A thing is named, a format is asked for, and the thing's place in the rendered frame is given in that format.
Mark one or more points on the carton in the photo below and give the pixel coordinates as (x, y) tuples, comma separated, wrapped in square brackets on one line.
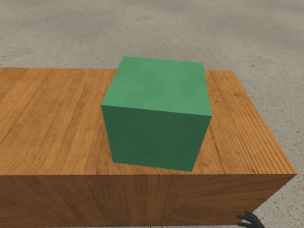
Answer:
[(156, 113)]

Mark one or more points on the robot right hand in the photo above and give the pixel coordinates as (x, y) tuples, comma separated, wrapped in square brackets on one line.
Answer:
[(251, 218)]

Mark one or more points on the pedestal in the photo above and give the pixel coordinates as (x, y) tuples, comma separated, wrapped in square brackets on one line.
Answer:
[(56, 167)]

